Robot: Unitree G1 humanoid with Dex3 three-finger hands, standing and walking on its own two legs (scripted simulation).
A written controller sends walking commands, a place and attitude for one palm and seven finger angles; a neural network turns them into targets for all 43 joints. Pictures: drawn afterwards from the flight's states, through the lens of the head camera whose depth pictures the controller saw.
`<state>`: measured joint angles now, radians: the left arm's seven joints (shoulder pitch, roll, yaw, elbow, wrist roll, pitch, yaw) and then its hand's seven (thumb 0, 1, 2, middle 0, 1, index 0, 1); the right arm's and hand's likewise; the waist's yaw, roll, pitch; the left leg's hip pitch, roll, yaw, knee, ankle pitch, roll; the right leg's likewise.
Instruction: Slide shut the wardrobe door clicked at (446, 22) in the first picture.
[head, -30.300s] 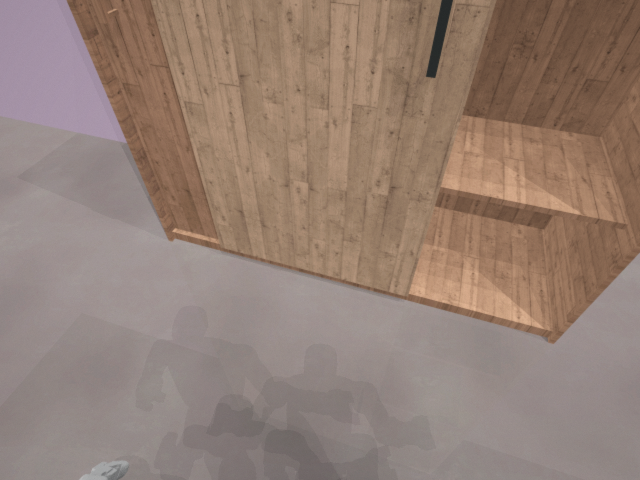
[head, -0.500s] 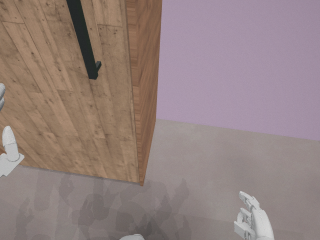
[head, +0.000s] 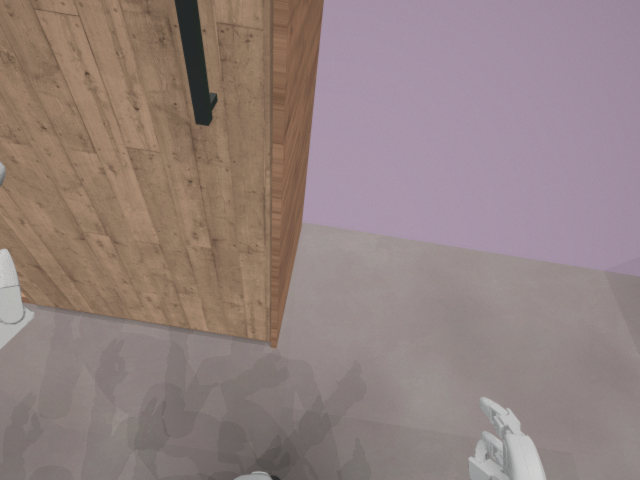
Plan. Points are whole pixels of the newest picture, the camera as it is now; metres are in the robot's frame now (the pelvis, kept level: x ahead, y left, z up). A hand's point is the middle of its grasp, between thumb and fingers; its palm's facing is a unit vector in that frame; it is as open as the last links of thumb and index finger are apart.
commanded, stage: step back with the hand held close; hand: left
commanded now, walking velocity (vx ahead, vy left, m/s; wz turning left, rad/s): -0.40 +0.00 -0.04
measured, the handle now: (195, 18) +0.58 +0.21 +0.26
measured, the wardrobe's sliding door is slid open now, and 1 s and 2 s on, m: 0.00 0.00 0.00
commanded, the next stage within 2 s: stop stepping back and stand still in 0.04 s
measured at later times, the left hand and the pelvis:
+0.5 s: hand out of the picture +0.13 +0.26 +0.17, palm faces +0.34 -0.84 -0.43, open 7.4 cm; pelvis -0.11 +0.01 +0.00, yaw -5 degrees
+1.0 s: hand out of the picture +0.10 +0.30 +0.18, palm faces +0.41 -0.82 -0.40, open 7.4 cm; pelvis -0.12 +0.05 +0.00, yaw -5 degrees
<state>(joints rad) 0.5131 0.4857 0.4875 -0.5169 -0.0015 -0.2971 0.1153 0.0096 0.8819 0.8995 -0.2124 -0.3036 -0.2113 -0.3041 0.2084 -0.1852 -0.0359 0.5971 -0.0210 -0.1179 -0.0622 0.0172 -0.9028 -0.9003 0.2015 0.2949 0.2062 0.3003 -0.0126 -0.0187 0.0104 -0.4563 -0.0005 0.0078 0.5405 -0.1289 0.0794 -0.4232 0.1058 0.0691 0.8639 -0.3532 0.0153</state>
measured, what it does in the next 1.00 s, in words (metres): walks backwards: right foot, then left foot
